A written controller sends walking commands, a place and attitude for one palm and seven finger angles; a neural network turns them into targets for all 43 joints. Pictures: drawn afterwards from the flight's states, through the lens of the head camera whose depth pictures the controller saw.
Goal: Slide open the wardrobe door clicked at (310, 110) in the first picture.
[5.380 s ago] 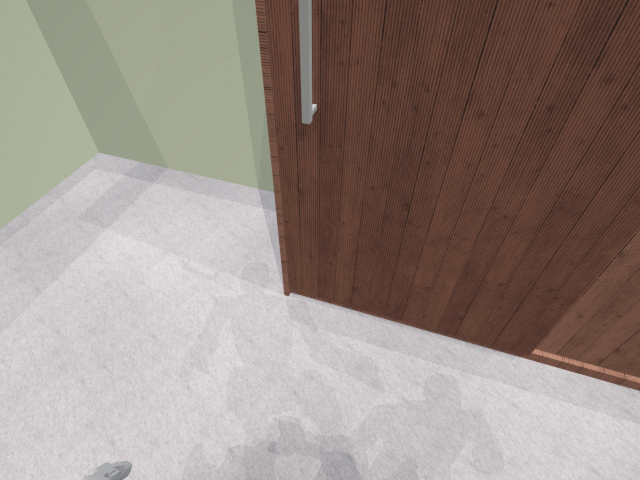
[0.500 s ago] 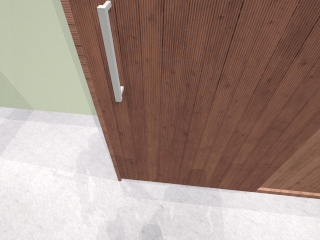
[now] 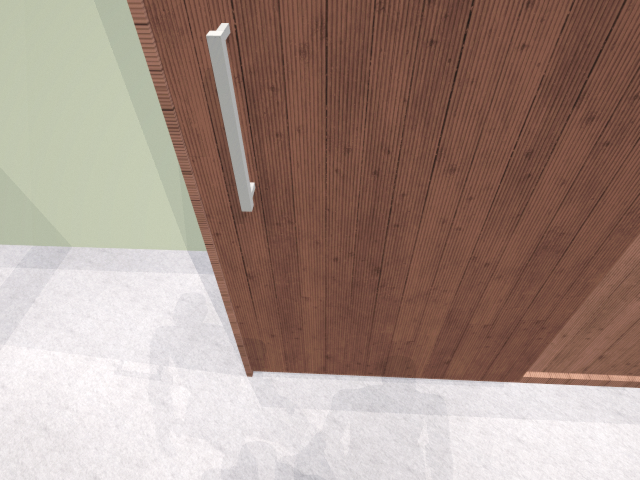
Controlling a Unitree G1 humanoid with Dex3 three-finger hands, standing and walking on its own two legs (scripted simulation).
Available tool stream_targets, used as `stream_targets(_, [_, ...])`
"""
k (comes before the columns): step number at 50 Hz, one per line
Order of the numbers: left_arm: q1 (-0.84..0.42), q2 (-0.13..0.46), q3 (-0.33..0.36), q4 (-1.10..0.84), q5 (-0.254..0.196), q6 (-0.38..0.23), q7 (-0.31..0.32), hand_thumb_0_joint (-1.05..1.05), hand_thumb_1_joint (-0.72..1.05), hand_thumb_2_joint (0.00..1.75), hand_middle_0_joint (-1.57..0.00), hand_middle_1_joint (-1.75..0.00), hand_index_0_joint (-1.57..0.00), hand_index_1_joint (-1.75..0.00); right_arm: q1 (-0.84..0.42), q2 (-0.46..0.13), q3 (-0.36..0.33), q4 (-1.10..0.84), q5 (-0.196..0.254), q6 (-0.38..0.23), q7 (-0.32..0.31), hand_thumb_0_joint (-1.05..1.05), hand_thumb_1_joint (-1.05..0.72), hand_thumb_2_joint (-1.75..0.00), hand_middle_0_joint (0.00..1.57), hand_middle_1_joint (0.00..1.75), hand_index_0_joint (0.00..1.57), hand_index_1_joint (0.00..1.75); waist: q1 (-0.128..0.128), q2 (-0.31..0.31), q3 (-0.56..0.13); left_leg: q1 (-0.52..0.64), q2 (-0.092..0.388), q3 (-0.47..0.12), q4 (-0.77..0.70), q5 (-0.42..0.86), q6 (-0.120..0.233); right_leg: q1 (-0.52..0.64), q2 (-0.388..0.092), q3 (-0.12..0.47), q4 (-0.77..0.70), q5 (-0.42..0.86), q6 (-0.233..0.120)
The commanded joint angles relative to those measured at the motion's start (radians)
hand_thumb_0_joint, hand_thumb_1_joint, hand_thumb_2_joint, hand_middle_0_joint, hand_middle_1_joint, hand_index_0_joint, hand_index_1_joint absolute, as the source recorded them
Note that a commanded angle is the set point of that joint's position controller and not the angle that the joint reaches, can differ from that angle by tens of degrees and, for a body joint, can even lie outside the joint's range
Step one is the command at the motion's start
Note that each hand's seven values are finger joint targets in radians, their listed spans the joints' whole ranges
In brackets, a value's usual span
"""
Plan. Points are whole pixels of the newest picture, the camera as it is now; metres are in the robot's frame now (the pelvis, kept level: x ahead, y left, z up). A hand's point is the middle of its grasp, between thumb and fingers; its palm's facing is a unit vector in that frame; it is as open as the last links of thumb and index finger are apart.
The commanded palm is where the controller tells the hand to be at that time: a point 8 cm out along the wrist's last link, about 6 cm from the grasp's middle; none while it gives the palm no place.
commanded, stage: look again from close up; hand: left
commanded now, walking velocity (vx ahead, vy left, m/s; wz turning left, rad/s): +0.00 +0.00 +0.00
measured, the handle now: (237, 128) +0.57 +0.16 +0.17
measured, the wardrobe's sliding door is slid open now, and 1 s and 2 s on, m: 0.00 0.00 0.00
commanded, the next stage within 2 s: shuffle to correct the standing spot in 0.46 s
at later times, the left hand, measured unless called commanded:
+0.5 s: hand out of the picture +0.00 +0.16 -0.18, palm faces +0.01 -0.99 -0.15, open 7.4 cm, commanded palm none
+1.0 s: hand out of the picture +0.02 +0.19 -0.19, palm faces +0.06 -0.99 -0.13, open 7.4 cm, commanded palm none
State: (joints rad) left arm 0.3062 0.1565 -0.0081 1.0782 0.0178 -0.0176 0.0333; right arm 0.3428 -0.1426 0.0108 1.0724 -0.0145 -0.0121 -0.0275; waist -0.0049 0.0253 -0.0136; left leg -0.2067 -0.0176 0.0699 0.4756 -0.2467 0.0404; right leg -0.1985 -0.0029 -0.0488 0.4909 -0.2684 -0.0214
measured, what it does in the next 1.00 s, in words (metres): shifts its weight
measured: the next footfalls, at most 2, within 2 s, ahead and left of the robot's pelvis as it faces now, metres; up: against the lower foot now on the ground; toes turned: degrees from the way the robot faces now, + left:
right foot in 1.40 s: +0.24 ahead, -0.07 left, +0.00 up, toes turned -3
left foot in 1.82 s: +0.12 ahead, +0.14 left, +0.00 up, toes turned +2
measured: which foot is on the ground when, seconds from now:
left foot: down 0.00-1.00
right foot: down 0.00-0.96, up 0.98-1.00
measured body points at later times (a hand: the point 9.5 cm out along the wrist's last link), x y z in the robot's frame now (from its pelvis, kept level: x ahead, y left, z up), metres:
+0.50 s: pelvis +0.01 +0.01 +0.00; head +0.03 +0.01 +0.45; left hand +0.00 +0.22 -0.16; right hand +0.01 -0.21 -0.16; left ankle +0.01 +0.09 -0.74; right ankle +0.00 -0.10 -0.74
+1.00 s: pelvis +0.09 +0.03 -0.01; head +0.11 +0.05 +0.44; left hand +0.02 +0.24 -0.18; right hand +0.09 -0.20 -0.16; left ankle +0.03 +0.09 -0.74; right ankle +0.00 -0.10 -0.71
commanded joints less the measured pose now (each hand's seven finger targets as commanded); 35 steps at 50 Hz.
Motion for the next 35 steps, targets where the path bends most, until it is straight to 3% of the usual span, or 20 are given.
stream_targets(1, [0.064,0.075,0.012,-0.030,-0.003,-0.005,0.003,0.00,0.90,0.90,-0.20,-0.30,-0.20,-0.30,0.029,-0.109,-0.010,-0.040,-0.004,-0.025,-0.001,0.00,-0.90,-0.90,0.20,0.30,0.20,0.30,0.021,-0.031,0.129,-0.136,0.125,-0.181,-0.190,-0.104,0.020,-0.006,-0.072,0.091,-0.084,-0.033,-0.030])
stream_targets(5, [0.059,0.082,0.012,-0.033,-0.005,-0.003,0.003,0.00,0.90,0.90,-0.20,-0.30,-0.20,-0.30,0.035,-0.107,-0.010,-0.025,-0.003,-0.025,0.000,0.00,-0.90,-0.90,0.20,0.30,0.20,0.30,0.019,-0.034,0.119,-0.124,0.123,-0.176,-0.192,-0.113,0.018,-0.011,-0.080,0.094,-0.086,-0.034,-0.029])
stream_targets(12, [0.058,0.082,0.011,-0.019,-0.006,-0.009,0.004,0.00,0.90,0.90,-0.20,-0.30,-0.20,-0.30,0.040,-0.096,-0.009,0.004,0.001,-0.031,-0.003,0.00,-0.90,-0.90,0.20,0.30,0.20,0.30,0.014,-0.034,0.077,-0.061,0.119,-0.148,-0.151,0.036,0.017,0.001,-0.091,0.101,-0.087,0.048,-0.027])
stream_targets(23, [0.064,0.080,0.011,0.011,-0.004,-0.009,0.007,0.00,0.90,0.90,-0.20,-0.30,-0.20,-0.30,0.013,-0.100,-0.011,0.021,0.005,-0.034,-0.011,0.00,-0.90,-0.90,0.20,0.30,0.20,0.30,0.009,-0.004,0.062,0.013,0.124,-0.120,-0.122,0.171,0.012,-0.001,-0.098,0.101,-0.089,0.131,-0.020])
stream_targets(28, [0.063,0.081,0.011,0.013,-0.003,-0.010,0.007,0.00,0.90,0.90,-0.20,-0.30,-0.20,-0.30,-0.008,-0.107,-0.013,0.020,0.005,-0.032,-0.012,0.00,-0.90,-0.90,0.20,0.30,0.20,0.30,0.008,-0.034,0.075,0.025,0.125,-0.120,-0.114,0.192,0.012,-0.006,-0.101,0.105,-0.096,0.158,-0.018])
stream_targets(31, [0.082,0.067,0.013,0.018,0.005,-0.003,0.002,0.00,0.90,0.90,-0.20,-0.30,-0.20,-0.30,0.008,-0.098,-0.013,0.026,-0.001,-0.022,-0.006,0.00,-0.90,-0.90,0.20,0.30,0.20,0.30,0.010,-0.041,0.081,0.002,0.116,-0.111,-0.110,-0.022,0.019,-0.014,-0.093,0.101,-0.082,-0.037,-0.030])
stream_targets(33, [0.082,0.076,0.019,0.011,0.008,0.000,-0.004,0.00,0.90,0.90,-0.20,-0.30,-0.20,-0.30,-0.001,-0.102,-0.017,0.016,-0.005,-0.017,-0.001,0.00,-0.90,-0.90,0.20,0.30,0.20,0.30,0.011,-0.027,0.131,-0.052,0.107,-0.116,-0.118,-0.168,0.021,-0.049,-0.093,0.119,-0.092,-0.170,-0.043])
stream_targets(35, [0.087,0.083,0.025,0.004,0.010,0.000,-0.009,0.00,0.90,0.90,-0.20,-0.30,-0.20,-0.30,-0.006,-0.102,-0.019,0.004,-0.006,-0.015,0.003,0.00,-0.90,-0.90,0.20,0.30,0.20,0.30,0.015,-0.044,0.170,-0.097,0.098,-0.119,-0.102,-0.219,0.024,-0.061,-0.098,0.136,-0.099,-0.223,-0.054])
